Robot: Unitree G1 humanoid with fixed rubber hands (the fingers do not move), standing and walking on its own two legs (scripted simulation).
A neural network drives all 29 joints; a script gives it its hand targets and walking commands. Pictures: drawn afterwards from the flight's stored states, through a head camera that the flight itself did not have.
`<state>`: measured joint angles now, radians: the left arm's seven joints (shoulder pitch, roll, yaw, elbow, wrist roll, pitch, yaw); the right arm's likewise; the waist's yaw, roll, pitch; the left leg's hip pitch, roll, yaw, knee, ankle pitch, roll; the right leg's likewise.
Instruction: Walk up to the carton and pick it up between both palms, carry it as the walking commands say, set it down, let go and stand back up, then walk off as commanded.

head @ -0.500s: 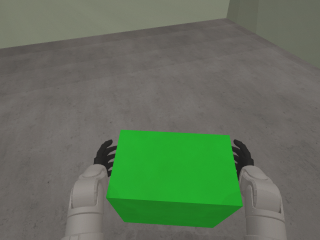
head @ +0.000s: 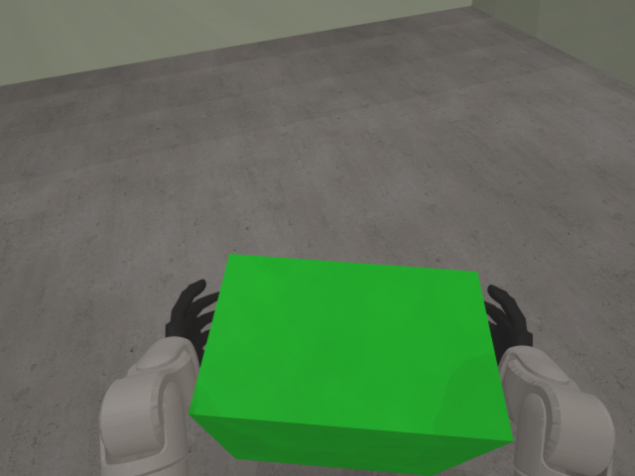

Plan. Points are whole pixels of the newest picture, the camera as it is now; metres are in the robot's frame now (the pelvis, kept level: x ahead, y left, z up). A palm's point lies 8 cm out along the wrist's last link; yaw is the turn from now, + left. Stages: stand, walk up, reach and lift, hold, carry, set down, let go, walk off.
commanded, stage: carry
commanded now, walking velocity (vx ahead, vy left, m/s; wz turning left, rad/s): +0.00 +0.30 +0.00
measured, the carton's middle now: (341, 376) +0.24 +0.00 +0.03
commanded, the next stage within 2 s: none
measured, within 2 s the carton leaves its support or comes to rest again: neither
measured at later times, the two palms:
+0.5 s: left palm (61, 378) +0.21 +0.30 +0.09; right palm (393, 402) +0.19 -0.06 +0.06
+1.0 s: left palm out of the picture +0.19 +0.48 +0.08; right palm (218, 396) +0.19 +0.13 +0.07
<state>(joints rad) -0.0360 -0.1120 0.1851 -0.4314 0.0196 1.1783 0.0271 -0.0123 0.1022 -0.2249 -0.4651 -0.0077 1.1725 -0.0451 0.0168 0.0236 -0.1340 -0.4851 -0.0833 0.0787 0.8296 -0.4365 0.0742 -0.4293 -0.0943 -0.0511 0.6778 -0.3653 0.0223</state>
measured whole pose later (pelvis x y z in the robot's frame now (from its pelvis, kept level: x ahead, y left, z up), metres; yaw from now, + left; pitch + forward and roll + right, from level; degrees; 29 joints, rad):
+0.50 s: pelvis -0.03 +0.14 +0.00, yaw -1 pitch +4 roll +2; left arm 0.02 -0.13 0.18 -0.45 0.01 1.18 0.05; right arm 0.05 0.10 -0.22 -0.47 0.02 1.16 -0.05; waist 0.02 0.02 -0.13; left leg -0.51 -0.04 0.13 0.75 -0.36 0.06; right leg -0.40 -0.08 -0.05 0.73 -0.42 0.03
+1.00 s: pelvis -0.04 +0.30 +0.01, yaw +0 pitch +5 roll +1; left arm 0.05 -0.12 0.17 -0.51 0.01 1.15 0.04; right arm 0.03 0.12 -0.21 -0.47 0.03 1.14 -0.05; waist 0.02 -0.01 -0.07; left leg -0.42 -0.03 0.10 0.62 -0.29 0.06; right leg -0.48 -0.09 -0.05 1.03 -0.58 0.12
